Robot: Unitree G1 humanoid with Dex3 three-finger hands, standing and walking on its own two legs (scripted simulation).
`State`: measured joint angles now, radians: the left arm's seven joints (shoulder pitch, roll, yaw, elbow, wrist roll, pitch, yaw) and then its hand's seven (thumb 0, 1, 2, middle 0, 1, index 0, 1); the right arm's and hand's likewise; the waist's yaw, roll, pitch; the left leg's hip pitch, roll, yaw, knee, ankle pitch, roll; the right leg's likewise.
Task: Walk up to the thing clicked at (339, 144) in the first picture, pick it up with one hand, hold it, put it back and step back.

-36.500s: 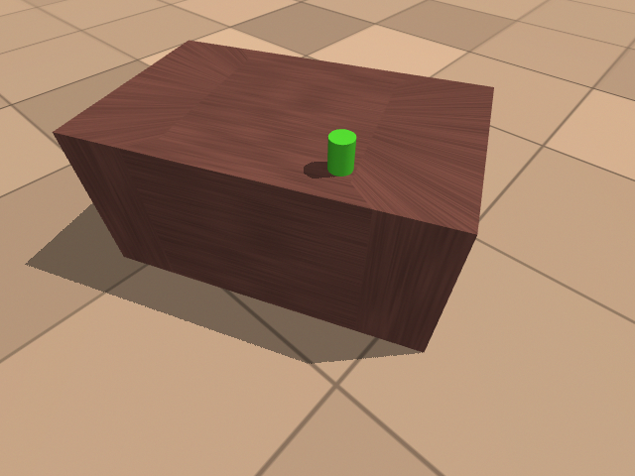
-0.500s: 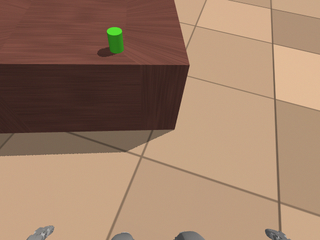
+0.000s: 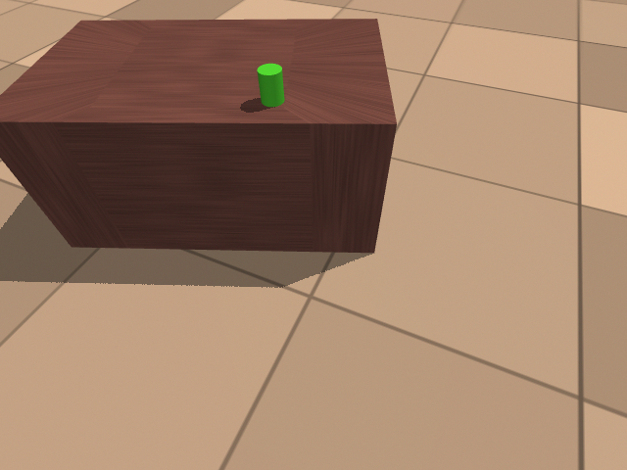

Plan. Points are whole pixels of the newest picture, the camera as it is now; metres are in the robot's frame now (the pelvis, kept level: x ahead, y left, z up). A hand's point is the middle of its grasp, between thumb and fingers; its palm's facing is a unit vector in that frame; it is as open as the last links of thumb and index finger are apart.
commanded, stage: step back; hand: left
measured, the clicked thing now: (271, 85) +1.14 +0.19 -0.11
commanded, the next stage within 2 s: stand in 0.80 s
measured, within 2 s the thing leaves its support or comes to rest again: neither
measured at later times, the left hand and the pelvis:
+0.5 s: hand out of the picture +0.06 +0.25 -0.13, palm faces +0.04 -0.91 -0.41, open 7.3 cm; pelvis +0.03 -0.02 +0.01, yaw +1 degrees
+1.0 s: hand out of the picture +0.12 +0.27 -0.14, palm faces -0.02 -0.94 -0.34, open 7.3 cm; pelvis +0.05 +0.02 +0.02, yaw +0 degrees
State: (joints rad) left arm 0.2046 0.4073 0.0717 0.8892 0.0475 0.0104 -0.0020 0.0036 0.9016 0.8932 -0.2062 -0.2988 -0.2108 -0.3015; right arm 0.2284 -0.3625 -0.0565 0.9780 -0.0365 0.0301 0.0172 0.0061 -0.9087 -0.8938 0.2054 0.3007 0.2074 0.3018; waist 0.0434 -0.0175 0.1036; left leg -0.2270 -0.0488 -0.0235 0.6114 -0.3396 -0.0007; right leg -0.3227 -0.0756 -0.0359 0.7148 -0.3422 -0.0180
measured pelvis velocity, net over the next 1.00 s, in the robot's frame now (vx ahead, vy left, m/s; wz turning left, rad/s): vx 0.05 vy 0.02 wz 0.00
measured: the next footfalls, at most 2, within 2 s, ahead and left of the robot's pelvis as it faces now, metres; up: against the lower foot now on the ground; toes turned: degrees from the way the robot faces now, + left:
right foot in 0.24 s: +0.07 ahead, -0.12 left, +0.00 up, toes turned -2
left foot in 0.62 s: +0.15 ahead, +0.14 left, +0.00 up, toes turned +3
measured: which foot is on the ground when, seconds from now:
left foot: down 0.00-0.26, up 0.28-0.60, down 0.62-1.00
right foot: down 0.00-0.00, up 0.02-0.22, down 0.24-1.00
